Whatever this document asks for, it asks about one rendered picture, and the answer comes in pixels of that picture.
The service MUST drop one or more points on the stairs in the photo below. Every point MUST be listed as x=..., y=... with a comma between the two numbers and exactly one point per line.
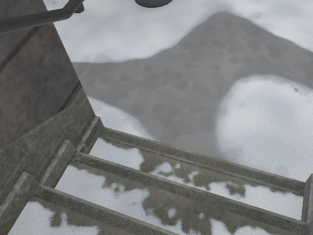
x=131, y=185

